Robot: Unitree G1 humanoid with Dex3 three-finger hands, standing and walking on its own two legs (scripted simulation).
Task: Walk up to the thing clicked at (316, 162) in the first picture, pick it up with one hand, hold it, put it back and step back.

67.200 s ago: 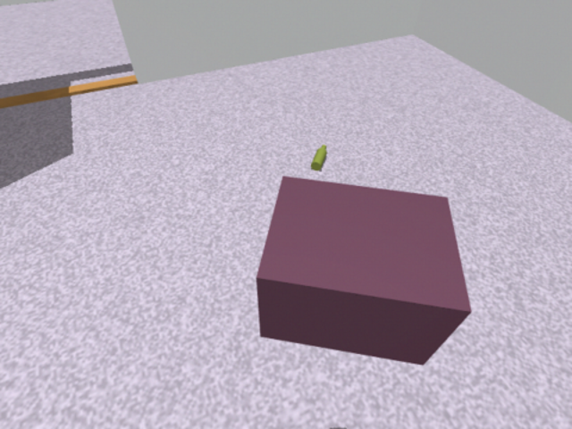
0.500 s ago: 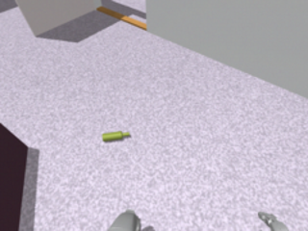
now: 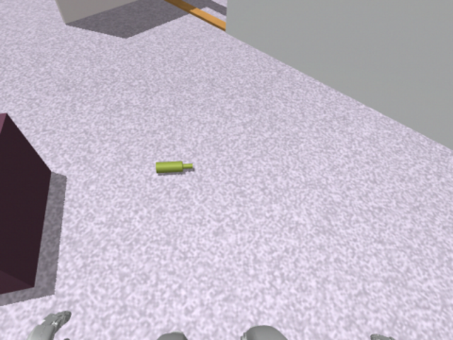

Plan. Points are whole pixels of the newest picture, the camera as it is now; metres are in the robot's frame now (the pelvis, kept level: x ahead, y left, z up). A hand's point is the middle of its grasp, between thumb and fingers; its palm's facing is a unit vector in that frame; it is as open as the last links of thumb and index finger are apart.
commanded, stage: step back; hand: left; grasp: from above
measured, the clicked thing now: (174, 166) +0.99 +0.25 -0.73
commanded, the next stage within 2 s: stand in 1.24 s
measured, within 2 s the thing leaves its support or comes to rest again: neither
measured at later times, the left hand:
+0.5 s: hand out of the picture -0.03 +0.28 -0.14, palm faces +0.01 -0.92 -0.40, open 7.4 cm
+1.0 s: hand out of the picture +0.04 +0.25 -0.15, palm faces +0.05 -0.93 -0.35, open 7.4 cm
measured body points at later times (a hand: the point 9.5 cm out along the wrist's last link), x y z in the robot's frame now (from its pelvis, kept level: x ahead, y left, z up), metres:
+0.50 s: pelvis -0.08 -0.01 +0.00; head -0.06 -0.01 +0.45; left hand -0.03 +0.32 -0.12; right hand -0.03 -0.32 -0.12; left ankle -0.07 +0.11 -0.73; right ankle -0.09 -0.14 -0.71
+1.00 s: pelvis -0.04 -0.01 +0.00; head -0.02 +0.00 +0.45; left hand +0.04 +0.30 -0.12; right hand +0.06 -0.31 -0.12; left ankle -0.02 +0.12 -0.73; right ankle -0.05 -0.14 -0.73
